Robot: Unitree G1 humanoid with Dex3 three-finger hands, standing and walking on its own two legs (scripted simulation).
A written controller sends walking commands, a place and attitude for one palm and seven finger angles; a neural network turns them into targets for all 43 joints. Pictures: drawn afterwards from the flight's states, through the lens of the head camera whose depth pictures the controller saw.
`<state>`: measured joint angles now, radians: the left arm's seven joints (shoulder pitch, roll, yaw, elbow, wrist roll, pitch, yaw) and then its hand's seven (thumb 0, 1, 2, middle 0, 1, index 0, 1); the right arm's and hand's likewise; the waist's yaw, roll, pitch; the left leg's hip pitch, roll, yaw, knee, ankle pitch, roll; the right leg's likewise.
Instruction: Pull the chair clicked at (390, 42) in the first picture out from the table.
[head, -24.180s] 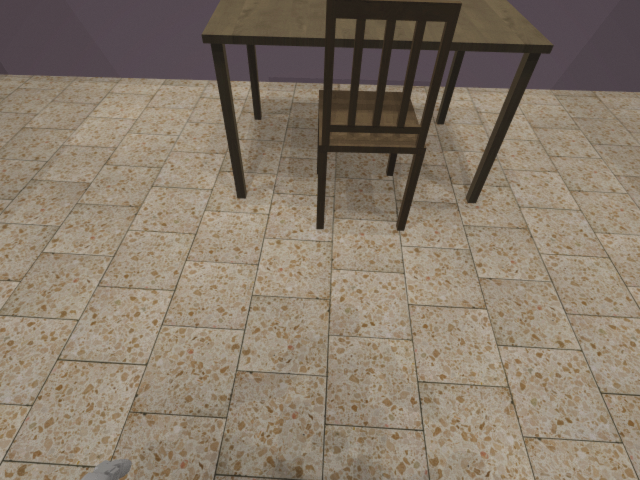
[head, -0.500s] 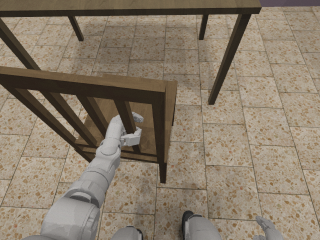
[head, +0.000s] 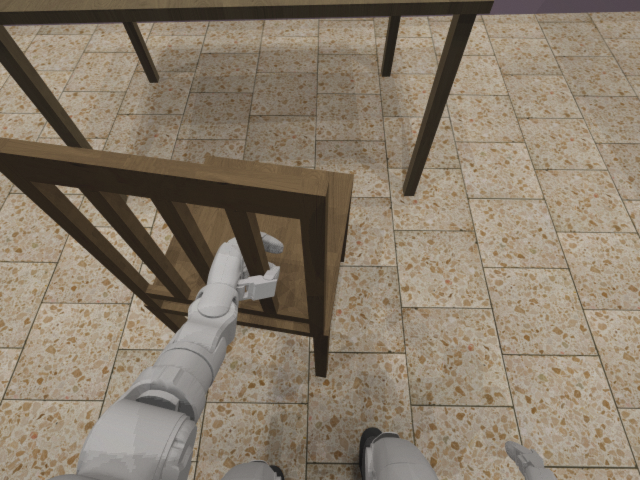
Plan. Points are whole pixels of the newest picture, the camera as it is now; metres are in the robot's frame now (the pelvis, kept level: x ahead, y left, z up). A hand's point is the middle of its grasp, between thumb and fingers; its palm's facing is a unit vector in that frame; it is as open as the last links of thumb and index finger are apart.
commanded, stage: step backward, pulling the chair out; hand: left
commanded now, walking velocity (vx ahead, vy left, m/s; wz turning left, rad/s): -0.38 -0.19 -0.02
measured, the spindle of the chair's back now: (203, 260) +0.41 +0.17 -0.07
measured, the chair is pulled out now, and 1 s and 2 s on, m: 0.43 0.63 0.63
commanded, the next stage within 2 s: stop walking, hand still on the chair in 0.24 s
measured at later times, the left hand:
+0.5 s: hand (265, 367) +0.25 +0.07 -0.05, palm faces -0.12 -0.98 -0.14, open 5.8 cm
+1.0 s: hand (265, 425) +0.18 +0.07 -0.05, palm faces -0.13 -0.98 -0.15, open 5.9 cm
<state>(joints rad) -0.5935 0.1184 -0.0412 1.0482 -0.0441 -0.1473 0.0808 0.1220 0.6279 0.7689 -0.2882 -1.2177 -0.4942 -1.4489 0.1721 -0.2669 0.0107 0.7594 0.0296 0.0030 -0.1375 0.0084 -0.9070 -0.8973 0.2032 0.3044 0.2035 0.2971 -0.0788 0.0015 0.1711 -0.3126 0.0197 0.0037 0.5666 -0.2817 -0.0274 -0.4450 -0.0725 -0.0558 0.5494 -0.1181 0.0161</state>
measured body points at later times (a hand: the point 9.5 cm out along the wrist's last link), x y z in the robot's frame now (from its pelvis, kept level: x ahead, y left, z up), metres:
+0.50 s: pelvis -0.10 -0.01 +0.00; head -0.03 -0.02 +0.45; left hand +0.25 +0.12 -0.04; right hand -0.02 -0.28 -0.12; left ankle -0.09 +0.13 -0.73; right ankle -0.03 -0.14 -0.73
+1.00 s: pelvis -0.07 -0.02 +0.01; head -0.07 -0.03 +0.46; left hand +0.19 +0.12 -0.04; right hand +0.04 -0.27 -0.11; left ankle -0.09 +0.13 -0.73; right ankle -0.03 -0.14 -0.73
